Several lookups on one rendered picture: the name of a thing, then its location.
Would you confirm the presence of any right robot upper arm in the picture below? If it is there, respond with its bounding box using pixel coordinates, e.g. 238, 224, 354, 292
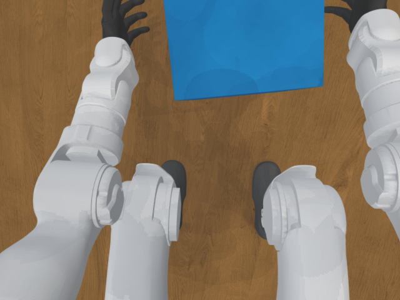
361, 142, 400, 241

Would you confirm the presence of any carton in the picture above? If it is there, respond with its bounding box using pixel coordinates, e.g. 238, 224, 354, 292
164, 0, 324, 101

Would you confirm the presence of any robot left foot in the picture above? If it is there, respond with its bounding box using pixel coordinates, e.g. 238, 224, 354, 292
161, 160, 186, 229

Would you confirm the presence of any right robot hand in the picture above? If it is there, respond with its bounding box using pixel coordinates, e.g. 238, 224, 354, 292
324, 0, 387, 33

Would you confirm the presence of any robot left forearm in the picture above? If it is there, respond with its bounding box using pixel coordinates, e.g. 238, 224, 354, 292
33, 37, 139, 215

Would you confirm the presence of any robot right forearm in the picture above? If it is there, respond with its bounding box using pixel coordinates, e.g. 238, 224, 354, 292
346, 9, 400, 149

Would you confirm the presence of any left robot hand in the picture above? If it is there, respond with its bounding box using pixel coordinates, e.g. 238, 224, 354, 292
101, 0, 150, 48

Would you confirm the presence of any left robot upper arm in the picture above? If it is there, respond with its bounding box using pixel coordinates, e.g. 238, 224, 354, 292
0, 160, 124, 300

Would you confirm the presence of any left robot thigh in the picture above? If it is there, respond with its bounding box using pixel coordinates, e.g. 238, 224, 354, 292
104, 175, 181, 300

